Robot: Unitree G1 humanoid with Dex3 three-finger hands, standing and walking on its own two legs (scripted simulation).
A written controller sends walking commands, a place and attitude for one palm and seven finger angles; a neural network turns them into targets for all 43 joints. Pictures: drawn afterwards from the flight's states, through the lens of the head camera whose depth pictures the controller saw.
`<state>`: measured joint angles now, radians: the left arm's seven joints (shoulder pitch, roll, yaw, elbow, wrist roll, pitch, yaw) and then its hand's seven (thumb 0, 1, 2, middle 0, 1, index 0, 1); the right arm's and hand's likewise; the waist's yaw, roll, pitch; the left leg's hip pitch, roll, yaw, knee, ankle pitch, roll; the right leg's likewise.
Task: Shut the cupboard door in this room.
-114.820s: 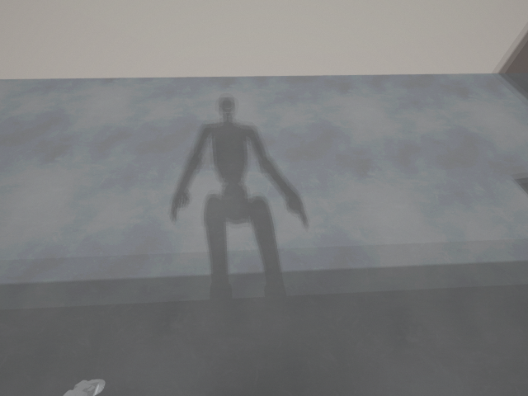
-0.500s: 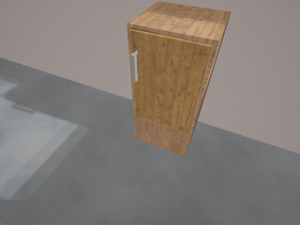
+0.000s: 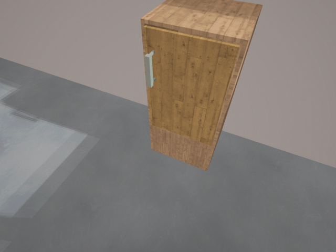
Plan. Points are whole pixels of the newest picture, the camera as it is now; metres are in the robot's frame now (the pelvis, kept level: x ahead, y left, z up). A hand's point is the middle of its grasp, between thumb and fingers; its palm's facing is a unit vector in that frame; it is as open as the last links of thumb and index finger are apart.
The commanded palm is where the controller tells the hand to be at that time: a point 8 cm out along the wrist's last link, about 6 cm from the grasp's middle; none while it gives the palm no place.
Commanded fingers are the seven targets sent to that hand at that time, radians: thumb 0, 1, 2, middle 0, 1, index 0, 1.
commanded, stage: look to check the result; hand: left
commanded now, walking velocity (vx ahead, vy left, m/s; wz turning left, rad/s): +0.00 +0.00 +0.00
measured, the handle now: (151, 69) +0.85 +0.12 -0.04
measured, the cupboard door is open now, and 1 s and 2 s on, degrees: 0 0 0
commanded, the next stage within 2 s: stand and wait in 0.30 s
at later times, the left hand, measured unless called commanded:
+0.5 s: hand out of the picture +0.03 +0.17 -0.17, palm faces +0.02 -0.98 -0.21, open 7.4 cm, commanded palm none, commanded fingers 0.00 0.90 0.90 -0.20 -0.30 -0.20 -0.30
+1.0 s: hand out of the picture +0.03 +0.17 -0.17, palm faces +0.03 -0.98 -0.21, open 7.4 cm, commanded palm none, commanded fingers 0.00 0.90 0.90 -0.20 -0.30 -0.20 -0.30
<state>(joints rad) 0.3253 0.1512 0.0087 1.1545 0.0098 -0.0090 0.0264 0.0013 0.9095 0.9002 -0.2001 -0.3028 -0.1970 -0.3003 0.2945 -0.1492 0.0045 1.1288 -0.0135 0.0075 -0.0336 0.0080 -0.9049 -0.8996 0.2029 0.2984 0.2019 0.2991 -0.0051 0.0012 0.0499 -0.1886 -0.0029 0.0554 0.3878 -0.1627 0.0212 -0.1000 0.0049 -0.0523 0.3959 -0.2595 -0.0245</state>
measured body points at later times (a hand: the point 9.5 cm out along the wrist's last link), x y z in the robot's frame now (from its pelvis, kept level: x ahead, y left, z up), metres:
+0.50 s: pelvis +0.02 -0.01 +0.00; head +0.03 -0.01 +0.45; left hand +0.03 +0.23 -0.16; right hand +0.04 -0.25 -0.16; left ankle +0.03 +0.11 -0.74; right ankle -0.03 -0.10 -0.74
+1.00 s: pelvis +0.03 -0.02 +0.00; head +0.04 -0.02 +0.45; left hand +0.03 +0.22 -0.16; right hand +0.04 -0.25 -0.16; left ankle +0.03 +0.11 -0.74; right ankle -0.03 -0.10 -0.74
